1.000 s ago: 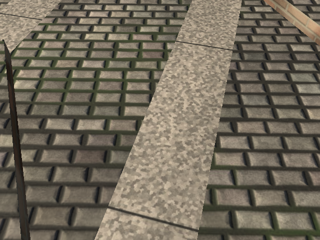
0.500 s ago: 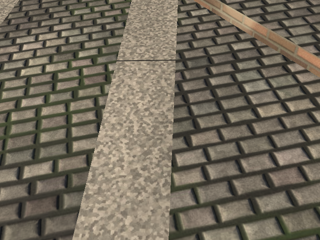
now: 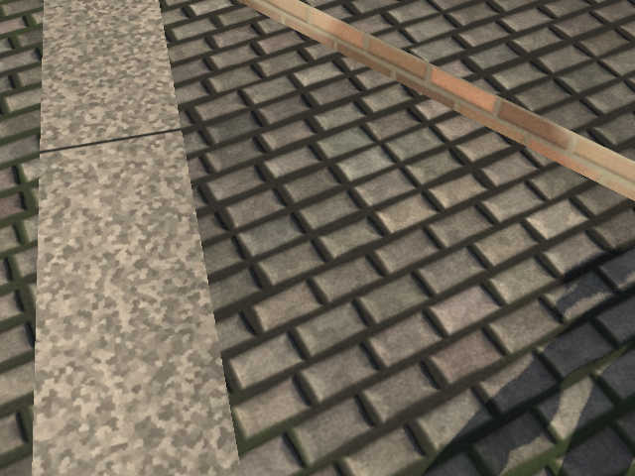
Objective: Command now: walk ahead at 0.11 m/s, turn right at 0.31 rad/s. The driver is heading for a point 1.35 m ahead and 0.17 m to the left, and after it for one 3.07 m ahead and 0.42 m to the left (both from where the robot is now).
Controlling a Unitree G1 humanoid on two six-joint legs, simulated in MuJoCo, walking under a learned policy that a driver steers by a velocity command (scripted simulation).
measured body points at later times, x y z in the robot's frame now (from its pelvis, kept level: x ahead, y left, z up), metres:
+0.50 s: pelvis +0.12 -0.03 +0.02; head +0.13 -0.06 +0.47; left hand +0.14 +0.24 -0.09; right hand +0.26 -0.30 -0.11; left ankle +0.25 +0.14 -0.67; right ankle +0.05 -0.13 -0.74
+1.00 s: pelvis +0.37 +0.04 +0.01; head +0.39 +0.05 +0.46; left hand +0.52 +0.30 -0.10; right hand +0.39 -0.23 -0.12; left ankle +0.34 +0.12 -0.74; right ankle +0.48 -0.14 -0.66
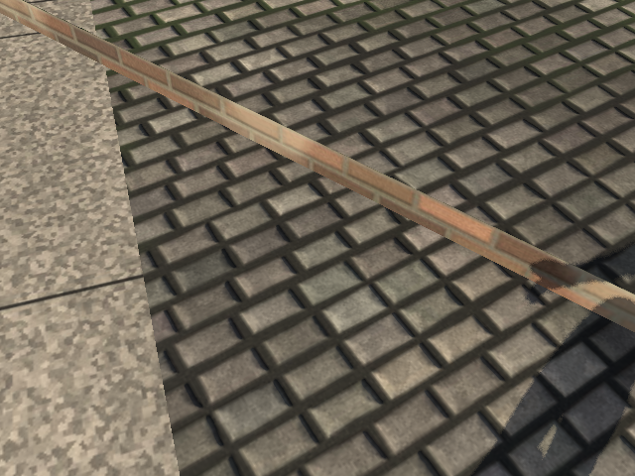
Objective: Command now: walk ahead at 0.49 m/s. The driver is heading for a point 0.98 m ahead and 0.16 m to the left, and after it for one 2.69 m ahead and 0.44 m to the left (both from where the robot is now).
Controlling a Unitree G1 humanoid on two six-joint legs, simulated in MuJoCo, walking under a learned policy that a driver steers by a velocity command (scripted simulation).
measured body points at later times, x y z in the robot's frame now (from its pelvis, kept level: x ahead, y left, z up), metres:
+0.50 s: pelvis +0.29 -0.05 +0.00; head +0.31 -0.06 +0.45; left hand +0.35 +0.22 -0.12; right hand +0.41 -0.32 -0.13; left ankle +0.35 +0.12 -0.67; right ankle +0.30 -0.14 -0.75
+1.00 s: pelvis +0.56 +0.05 -0.01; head +0.60 +0.07 +0.44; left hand +0.63 +0.35 -0.12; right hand +0.73 -0.19 -0.12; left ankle +0.57 +0.12 -0.75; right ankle +0.60 -0.12 -0.66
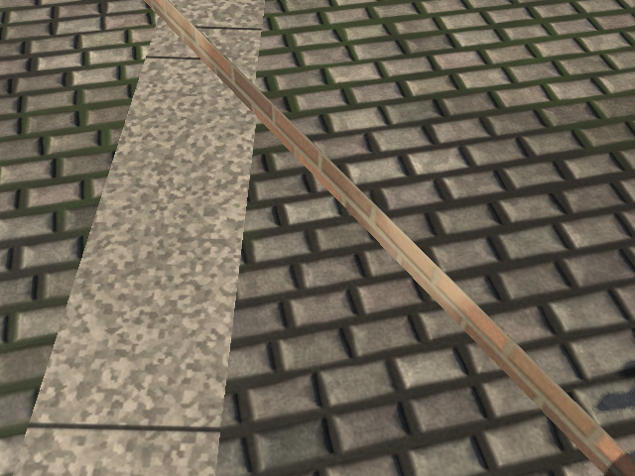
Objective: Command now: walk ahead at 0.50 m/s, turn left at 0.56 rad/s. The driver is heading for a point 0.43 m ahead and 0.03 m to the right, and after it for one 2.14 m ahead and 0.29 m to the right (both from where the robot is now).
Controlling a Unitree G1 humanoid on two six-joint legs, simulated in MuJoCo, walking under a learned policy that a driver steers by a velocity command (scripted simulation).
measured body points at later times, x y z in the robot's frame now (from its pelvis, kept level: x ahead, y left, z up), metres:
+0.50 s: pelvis +0.28 -0.05 +0.00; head +0.32 -0.06 +0.45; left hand +0.36 +0.22 -0.11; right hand +0.42 -0.31 -0.12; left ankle +0.23 +0.08 -0.67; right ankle +0.33 -0.14 -0.74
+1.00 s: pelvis +0.36 -0.03 -0.01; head +0.39 -0.04 +0.44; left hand +0.47 +0.25 -0.12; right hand +0.53 -0.30 -0.11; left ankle +0.39 +0.11 -0.74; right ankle +0.34 -0.13 -0.72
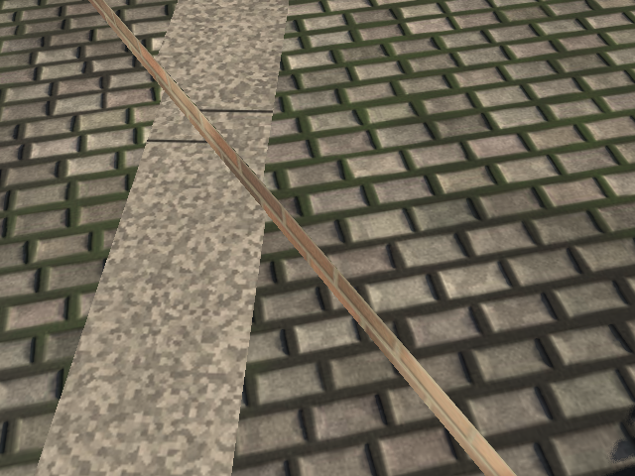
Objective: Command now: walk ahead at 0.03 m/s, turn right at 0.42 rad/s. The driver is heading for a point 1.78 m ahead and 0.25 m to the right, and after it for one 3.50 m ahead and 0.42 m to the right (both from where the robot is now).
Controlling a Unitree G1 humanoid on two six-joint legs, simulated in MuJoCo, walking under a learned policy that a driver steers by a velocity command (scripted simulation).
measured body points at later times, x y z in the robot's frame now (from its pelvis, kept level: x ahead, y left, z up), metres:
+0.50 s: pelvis +0.00 -0.03 +0.02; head +0.03 -0.06 +0.46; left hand +0.20 +0.22 -0.07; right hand +0.10 -0.34 -0.10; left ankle +0.06 +0.14 -0.69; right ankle +0.00 -0.10 -0.73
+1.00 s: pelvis +0.06 -0.03 +0.01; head +0.06 -0.04 +0.46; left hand +0.20 +0.23 -0.10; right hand +0.10 -0.31 -0.11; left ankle +0.05 +0.12 -0.69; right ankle -0.01 -0.10 -0.73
